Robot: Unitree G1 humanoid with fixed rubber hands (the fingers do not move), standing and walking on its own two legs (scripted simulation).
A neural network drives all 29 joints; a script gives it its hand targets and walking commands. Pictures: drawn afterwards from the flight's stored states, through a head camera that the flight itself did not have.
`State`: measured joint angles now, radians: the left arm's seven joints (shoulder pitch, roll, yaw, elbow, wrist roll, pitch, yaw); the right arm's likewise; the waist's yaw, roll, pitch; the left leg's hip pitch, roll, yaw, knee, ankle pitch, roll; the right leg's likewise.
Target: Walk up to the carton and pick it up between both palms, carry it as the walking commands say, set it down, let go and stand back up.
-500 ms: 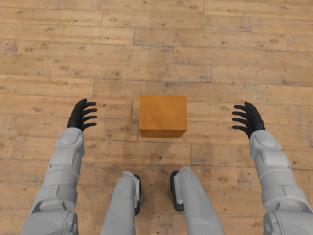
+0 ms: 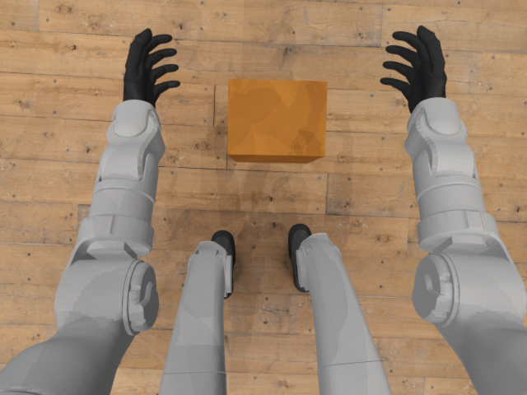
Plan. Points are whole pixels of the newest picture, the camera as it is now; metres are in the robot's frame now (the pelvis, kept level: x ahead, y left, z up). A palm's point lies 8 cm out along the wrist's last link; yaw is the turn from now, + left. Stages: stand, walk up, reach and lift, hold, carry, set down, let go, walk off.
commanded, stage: reach and lift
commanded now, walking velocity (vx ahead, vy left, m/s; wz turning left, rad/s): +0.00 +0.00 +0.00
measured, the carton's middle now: (274, 127) +0.50 -0.04 -0.52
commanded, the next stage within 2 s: none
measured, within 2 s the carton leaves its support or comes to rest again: neither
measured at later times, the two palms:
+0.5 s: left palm (170, 114) +0.49 +0.15 -0.26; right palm (390, 118) +0.46 -0.23 -0.25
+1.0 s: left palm (192, 126) +0.49 +0.14 -0.40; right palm (355, 129) +0.46 -0.22 -0.40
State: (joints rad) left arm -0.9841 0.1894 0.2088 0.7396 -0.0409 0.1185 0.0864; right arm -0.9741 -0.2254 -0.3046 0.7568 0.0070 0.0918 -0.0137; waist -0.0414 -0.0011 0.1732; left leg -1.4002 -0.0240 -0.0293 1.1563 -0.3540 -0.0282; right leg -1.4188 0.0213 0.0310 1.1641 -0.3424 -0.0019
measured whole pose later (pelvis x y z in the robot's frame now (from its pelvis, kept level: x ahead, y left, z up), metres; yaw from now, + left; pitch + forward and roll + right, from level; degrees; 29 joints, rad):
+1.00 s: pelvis -0.05 +0.00 -0.23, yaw +1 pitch +28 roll +2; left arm -1.39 0.33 0.09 0.96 -0.22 0.14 0.16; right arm -1.34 -0.37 -0.11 0.94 0.23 0.13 -0.14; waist -0.05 0.00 0.52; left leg -1.99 -0.07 -0.03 2.05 -0.55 -0.06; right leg -2.03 0.05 0.04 2.05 -0.52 0.02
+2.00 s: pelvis -0.05 +0.01 -0.28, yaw +1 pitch +29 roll +0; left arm -1.49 0.32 -0.04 1.12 -0.27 0.05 0.15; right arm -1.39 -0.35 -0.04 1.08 0.28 0.02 -0.13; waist -0.06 0.02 0.52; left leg -2.17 -0.09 -0.03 2.21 -0.55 -0.06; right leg -2.18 0.04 0.03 2.21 -0.54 0.03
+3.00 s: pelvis -0.05 +0.01 -0.28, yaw +0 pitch +25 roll +0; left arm -1.46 0.21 0.18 0.97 -0.12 0.22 0.18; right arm -1.32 -0.33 -0.09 0.90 0.20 0.25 -0.16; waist -0.02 0.05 0.53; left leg -2.10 -0.12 -0.05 2.23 -0.57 -0.08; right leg -2.12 0.08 0.05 2.21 -0.54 0.06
